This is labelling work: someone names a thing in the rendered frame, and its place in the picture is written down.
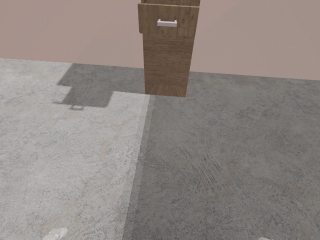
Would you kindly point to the drawer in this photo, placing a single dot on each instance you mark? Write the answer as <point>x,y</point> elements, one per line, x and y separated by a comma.
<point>185,13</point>

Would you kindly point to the handle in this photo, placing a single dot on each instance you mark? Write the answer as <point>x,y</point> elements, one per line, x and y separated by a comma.
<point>167,23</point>

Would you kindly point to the cabinet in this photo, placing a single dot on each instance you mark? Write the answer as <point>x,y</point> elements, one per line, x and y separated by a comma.
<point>167,61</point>

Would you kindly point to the robot left hand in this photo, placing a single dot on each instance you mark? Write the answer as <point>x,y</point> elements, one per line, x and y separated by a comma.
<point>55,234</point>

